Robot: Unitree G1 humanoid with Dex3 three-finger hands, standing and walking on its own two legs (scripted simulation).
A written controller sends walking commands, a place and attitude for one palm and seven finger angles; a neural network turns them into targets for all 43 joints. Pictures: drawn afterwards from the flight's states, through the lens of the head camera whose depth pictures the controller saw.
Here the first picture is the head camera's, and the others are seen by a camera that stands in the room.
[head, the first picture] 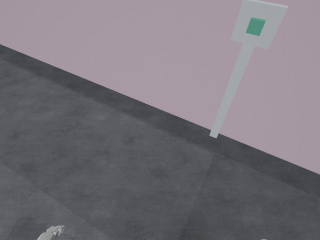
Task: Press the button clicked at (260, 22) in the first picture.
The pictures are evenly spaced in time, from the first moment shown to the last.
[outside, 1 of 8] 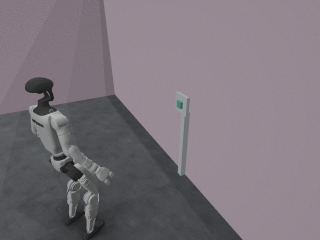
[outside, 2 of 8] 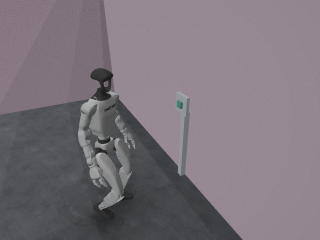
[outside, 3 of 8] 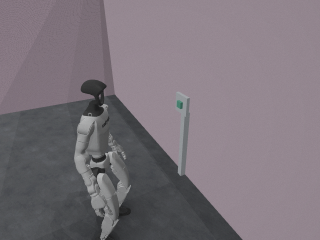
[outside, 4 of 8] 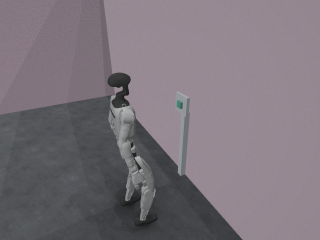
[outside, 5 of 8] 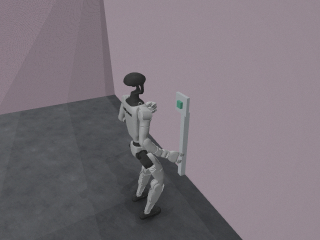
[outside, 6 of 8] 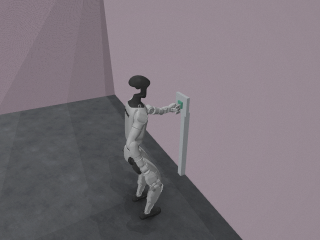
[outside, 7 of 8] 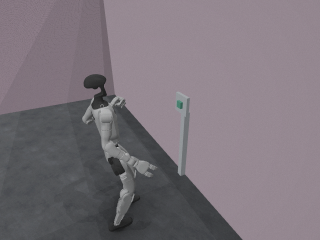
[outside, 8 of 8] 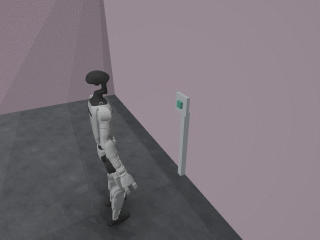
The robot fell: no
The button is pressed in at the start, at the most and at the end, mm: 0 9 0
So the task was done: yes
